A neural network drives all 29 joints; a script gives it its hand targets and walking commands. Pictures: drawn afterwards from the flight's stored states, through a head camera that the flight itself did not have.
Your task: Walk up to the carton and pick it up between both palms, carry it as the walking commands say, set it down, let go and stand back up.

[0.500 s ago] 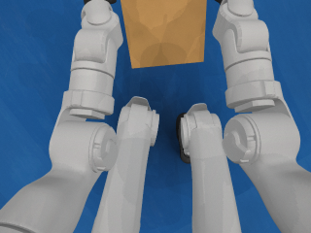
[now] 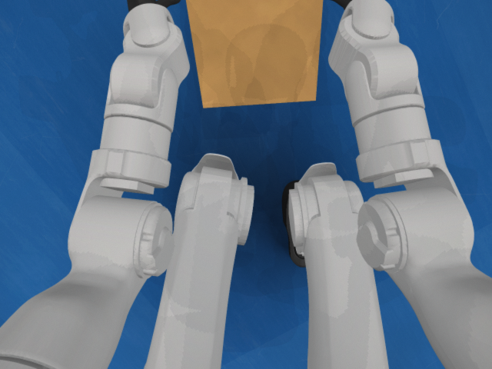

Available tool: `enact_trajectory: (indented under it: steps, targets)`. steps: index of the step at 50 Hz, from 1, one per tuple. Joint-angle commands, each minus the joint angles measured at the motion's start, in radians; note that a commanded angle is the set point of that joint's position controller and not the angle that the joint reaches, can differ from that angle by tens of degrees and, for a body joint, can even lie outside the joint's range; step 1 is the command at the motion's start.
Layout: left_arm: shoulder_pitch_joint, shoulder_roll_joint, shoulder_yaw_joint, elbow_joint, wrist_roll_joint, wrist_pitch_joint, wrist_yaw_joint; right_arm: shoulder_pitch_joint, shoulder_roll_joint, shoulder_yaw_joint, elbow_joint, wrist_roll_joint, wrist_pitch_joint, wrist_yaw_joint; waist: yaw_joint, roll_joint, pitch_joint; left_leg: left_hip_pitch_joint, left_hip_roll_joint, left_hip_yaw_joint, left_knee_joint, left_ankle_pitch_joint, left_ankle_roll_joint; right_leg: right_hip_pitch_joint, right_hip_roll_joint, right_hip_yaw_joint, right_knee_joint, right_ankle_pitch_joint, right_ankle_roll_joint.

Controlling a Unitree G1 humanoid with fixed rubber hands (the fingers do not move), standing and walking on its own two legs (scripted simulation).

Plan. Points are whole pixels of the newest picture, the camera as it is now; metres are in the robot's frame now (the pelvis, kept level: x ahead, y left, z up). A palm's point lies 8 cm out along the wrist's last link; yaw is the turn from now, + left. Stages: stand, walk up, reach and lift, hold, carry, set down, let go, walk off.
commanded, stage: set down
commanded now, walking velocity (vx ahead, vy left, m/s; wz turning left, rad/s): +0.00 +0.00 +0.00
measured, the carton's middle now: out of the picture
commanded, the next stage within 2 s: none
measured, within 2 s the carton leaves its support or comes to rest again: rests again in 0.88 s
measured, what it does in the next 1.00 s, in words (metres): lowers itself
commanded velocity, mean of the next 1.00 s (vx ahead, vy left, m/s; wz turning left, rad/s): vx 0.00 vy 0.00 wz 0.00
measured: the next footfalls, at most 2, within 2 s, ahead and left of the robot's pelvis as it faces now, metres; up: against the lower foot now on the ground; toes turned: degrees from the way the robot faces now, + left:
none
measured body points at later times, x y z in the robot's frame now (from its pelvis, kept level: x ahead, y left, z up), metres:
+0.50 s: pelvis +0.01 +0.00 -0.04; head +0.38 +0.02 +0.20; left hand +0.55 +0.18 -0.23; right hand +0.56 -0.07 -0.24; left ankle +0.13 +0.11 -0.39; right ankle +0.11 -0.11 -0.39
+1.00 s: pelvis +0.04 -0.01 -0.07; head +0.42 +0.00 +0.16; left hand +0.57 +0.19 -0.27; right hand +0.59 -0.07 -0.28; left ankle +0.13 +0.11 -0.39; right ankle +0.11 -0.11 -0.39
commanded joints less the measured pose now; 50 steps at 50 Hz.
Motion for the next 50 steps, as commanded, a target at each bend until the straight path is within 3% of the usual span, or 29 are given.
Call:
enact_trajectory:
  steps: [1, 5, 6, 8, 9, 13, 15, 16, 19, 20, 24, 26, 27, 29, 32, 34, 36, 39, 40, 42, 46, 50]
  targets:
    - [-0.89, -0.854, -0.573, -0.296, -0.169, -0.119, -0.434, -0.858, 0.969, 0.545, -0.312, 0.166, -0.107, 0.353, 0.027, -0.001, -2.345, 1.044, -0.004, 0.039, -0.132, 0.74, -0.014, 0.652, 0.015, -0.025, -0.155, 0.545, -0.019]
    - [-0.916, -0.803, -0.524, -0.21, -0.153, -0.134, -0.434, -0.892, 0.941, 0.498, -0.219, 0.161, -0.123, 0.349, 0.046, -0.003, -2.217, 0.95, -0.007, 0.049, -0.122, 0.644, -0.01, 0.617, 0.011, -0.028, -0.138, 0.489, -0.024]
    - [-0.927, -0.799, -0.521, -0.185, -0.147, -0.136, -0.437, -0.894, 0.927, 0.481, -0.199, 0.149, -0.128, 0.35, 0.032, 0.004, -2.182, 0.941, -0.006, 0.048, -0.119, 0.626, -0.009, 0.597, 0.011, -0.031, -0.131, 0.475, -0.023]
    - [-0.963, -0.779, -0.501, -0.161, -0.138, -0.145, -0.438, -0.904, 0.942, 0.462, -0.138, 0.146, -0.128, 0.354, 0.052, -0.002, -2.139, 0.901, -0.006, 0.059, -0.114, 0.571, -0.008, 0.597, 0.008, -0.025, -0.122, 0.444, -0.027]
    - [-0.976, -0.779, -0.501, -0.147, -0.141, -0.143, -0.443, -0.927, 0.925, 0.443, -0.134, 0.144, -0.132, 0.357, 0.03, 0.007, -2.121, 0.899, -0.005, 0.056, -0.112, 0.552, -0.007, 0.572, 0.009, -0.039, -0.111, 0.429, -0.029]
    - [-1.017, -0.79, -0.447, -0.04, -0.127, -0.141, -0.459, -0.972, 0.891, 0.372, -0.05, 0.123, -0.138, 0.365, 0.019, 0.034, -1.985, 0.8, -0.006, 0.075, -0.099, 0.442, -0.012, 0.535, 0.003, -0.036, -0.098, 0.361, -0.043]
    - [-1.028, -0.794, -0.428, -0.011, -0.122, -0.143, -0.468, -0.972, 0.862, 0.328, -0.016, 0.108, -0.145, 0.372, -0.002, 0.062, -1.913, 0.781, -0.004, 0.076, -0.091, 0.413, -0.015, 0.483, 0.001, -0.042, -0.088, 0.334, -0.05]
    - [-1.039, -0.806, -0.413, 0.001, -0.118, -0.145, -0.472, -0.964, 0.875, 0.317, 0.02, 0.095, -0.147, 0.377, 0.007, 0.043, -1.893, 0.756, -0.009, 0.075, -0.089, 0.406, -0.018, 0.476, 0.001, -0.047, -0.078, 0.326, -0.054]
    - [-1.022, -0.816, -0.371, 0.049, -0.121, -0.157, -0.483, -0.998, 0.858, 0.311, 0.012, 0.1, -0.166, 0.392, 0.02, 0.034, -1.781, 0.715, -0.012, 0.07, -0.073, 0.418, -0.012, 0.43, 0.0, -0.047, -0.055, 0.328, -0.056]
    - [-1.03, -0.813, -0.369, 0.042, -0.132, -0.168, -0.483, -0.992, 0.857, 0.31, 0.011, 0.096, -0.175, 0.392, 0.002, 0.016, -1.773, 0.713, -0.014, 0.066, -0.061, 0.434, -0.011, 0.419, 0.0, -0.05, -0.043, 0.339, -0.057]
    - [-0.971, -0.791, -0.312, 0.1, -0.133, -0.195, -0.487, -1.007, 0.872, 0.338, -0.021, 0.115, -0.204, 0.398, 0.035, -0.08, -1.744, 0.684, -0.022, 0.062, -0.014, 0.533, 0.008, 0.448, 0.002, -0.053, -0.009, 0.437, -0.043]
    - [-0.934, -0.782, -0.298, 0.118, -0.126, -0.204, -0.489, -1.018, 0.87, 0.366, -0.04, 0.128, -0.217, 0.397, 0.065, -0.097, -1.71, 0.648, -0.025, 0.061, 0.002, 0.584, 0.016, 0.462, 0.005, -0.043, 0.008, 0.499, -0.039]
    - [-0.92, -0.774, -0.289, 0.137, -0.123, -0.211, -0.488, -0.993, 0.856, 0.38, -0.023, 0.12, -0.22, 0.393, 0.064, -0.116, -1.699, 0.633, -0.023, 0.066, 0.019, 0.593, 0.017, 0.466, 0.002, -0.035, 0.013, 0.514, -0.036]
    - [-0.875, -0.759, -0.272, 0.171, -0.11, -0.211, -0.501, -0.934, 0.84, 0.377, 0.019, 0.104, -0.22, 0.396, 0.074, -0.117, -1.593, 0.578, -0.024, 0.059, 0.024, 0.573, 0.02, 0.433, -0.001, -0.032, 0.02, 0.51, -0.035]
    - [-0.854, -0.751, -0.271, 0.188, -0.104, -0.219, -0.519, -0.845, 0.842, 0.359, 0.086, 0.085, -0.221, 0.405, 0.059, -0.1, -1.47, 0.516, -0.022, 0.05, 0.047, 0.562, 0.024, 0.378, 0.005, -0.025, 0.037, 0.512, -0.044]
    - [-0.843, -0.742, -0.284, 0.172, -0.114, -0.228, -0.527, -0.804, 0.849, 0.364, 0.09, 0.084, -0.228, 0.406, 0.042, -0.102, -1.451, 0.494, -0.023, 0.048, 0.06, 0.57, 0.027, 0.382, 0.009, -0.022, 0.048, 0.541, -0.045]
    - [-0.812, -0.732, -0.282, 0.17, -0.109, -0.232, -0.53, -0.795, 0.868, 0.384, 0.081, 0.1, -0.231, 0.404, 0.071, -0.092, -1.443, 0.465, -0.021, 0.057, 0.07, 0.588, 0.032, 0.402, 0.014, -0.009, 0.06, 0.582, -0.044]
    - [-0.762, -0.757, -0.294, 0.199, -0.119, -0.226, -0.543, -0.743, 0.863, 0.387, 0.099, 0.092, -0.231, 0.405, 0.051, -0.088, -1.393, 0.425, -0.023, 0.06, 0.081, 0.588, 0.033, 0.403, 0.015, -0.001, 0.056, 0.603, -0.049]
    - [-0.75, -0.75, -0.289, 0.19, -0.112, -0.228, -0.546, -0.737, 0.877, 0.397, 0.09, 0.101, -0.233, 0.405, 0.076, -0.084, -1.397, 0.399, -0.025, 0.061, 0.084, 0.585, 0.034, 0.408, 0.018, 0.009, 0.064, 0.616, -0.051]
    - [-0.739, -0.746, -0.305, 0.199, -0.117, -0.224, -0.552, -0.714, 0.864, 0.396, 0.107, 0.096, -0.23, 0.405, 0.055, -0.07, -1.365, 0.388, -0.024, 0.059, 0.087, 0.575, 0.036, 0.4, 0.016, 0.006, 0.071, 0.617, -0.05]
    - [-0.708, -0.731, -0.308, 0.192, -0.112, -0.225, -0.56, -0.666, 0.868, 0.412, 0.119, 0.095, -0.227, 0.409, 0.065, -0.079, -1.322, 0.36, -0.023, 0.063, 0.096, 0.572, 0.038, 0.396, 0.014, 0.019, 0.074, 0.627, -0.052]
    - [-0.682, -0.732, -0.311, 0.194, -0.124, -0.23, -0.561, -0.656, 0.861, 0.424, 0.106, 0.092, -0.232, 0.408, 0.051, -0.103, -1.302, 0.332, -0.026, 0.063, 0.103, 0.57, 0.042, 0.407, 0.01, 0.022, 0.082, 0.648, -0.051]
